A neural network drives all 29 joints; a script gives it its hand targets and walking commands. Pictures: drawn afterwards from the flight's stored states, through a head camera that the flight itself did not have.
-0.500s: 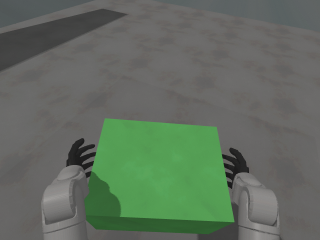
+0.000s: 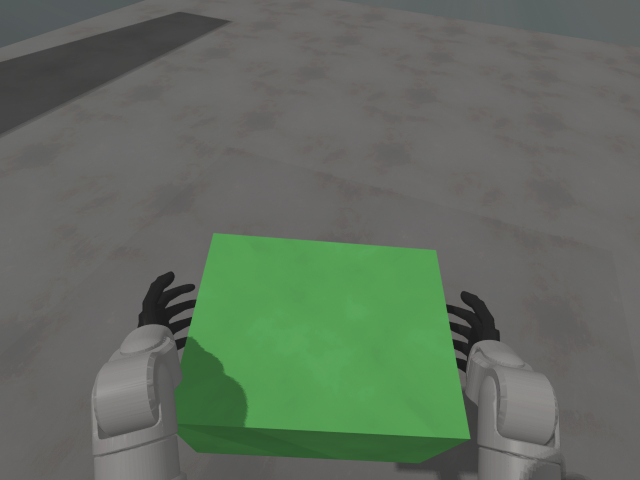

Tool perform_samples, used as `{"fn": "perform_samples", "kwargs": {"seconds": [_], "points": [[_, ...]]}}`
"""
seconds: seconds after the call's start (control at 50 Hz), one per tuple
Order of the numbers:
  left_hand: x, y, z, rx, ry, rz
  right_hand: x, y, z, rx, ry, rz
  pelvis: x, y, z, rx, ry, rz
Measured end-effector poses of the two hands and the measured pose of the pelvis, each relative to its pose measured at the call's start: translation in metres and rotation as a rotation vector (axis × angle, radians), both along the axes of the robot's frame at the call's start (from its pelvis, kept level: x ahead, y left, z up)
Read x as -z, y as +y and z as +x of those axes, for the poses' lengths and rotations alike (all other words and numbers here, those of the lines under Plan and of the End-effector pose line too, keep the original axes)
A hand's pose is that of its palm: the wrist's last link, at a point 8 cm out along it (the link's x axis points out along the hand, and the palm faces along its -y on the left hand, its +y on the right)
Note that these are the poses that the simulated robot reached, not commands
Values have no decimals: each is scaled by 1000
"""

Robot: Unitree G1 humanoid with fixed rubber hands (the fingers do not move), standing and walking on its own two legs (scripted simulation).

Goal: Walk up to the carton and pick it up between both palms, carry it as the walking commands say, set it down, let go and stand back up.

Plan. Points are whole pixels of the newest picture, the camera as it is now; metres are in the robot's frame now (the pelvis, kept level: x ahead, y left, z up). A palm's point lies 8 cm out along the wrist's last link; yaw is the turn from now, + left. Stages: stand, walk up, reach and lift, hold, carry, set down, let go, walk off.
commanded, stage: carry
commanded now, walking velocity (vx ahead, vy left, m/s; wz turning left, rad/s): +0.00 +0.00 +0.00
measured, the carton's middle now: (317, 350) +0.30 +0.00 +0.01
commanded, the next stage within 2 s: hold in 1.28 s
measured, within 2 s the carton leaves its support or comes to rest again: neither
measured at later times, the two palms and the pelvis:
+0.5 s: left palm (164, 318) +0.30 +0.19 +0.08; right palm (470, 335) +0.29 -0.18 +0.07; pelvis +0.03 +0.00 +0.00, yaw +0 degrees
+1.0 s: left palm (175, 312) +0.31 +0.18 +0.07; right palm (473, 332) +0.30 -0.19 +0.06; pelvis +0.04 -0.01 +0.00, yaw +0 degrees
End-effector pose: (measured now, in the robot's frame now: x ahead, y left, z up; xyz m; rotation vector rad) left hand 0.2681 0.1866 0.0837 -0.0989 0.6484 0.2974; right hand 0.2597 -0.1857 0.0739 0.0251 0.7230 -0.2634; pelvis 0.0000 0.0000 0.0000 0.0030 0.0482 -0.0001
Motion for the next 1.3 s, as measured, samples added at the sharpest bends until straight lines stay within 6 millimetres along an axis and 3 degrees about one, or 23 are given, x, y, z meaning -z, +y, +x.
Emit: {"fn": "perform_samples", "kwargs": {"seconds": [0.58, 1.3], "points": [[9, 2, 34, 19, -13, 12, 8, 2, 32, 1, -11, -10, -1, 1, 34, 1, -1, -1], [21, -12, 47, 56, -18, 31, 20, -12, 40, 0, -16, -21, -3, -9, 44, 8, -18, -2]]}}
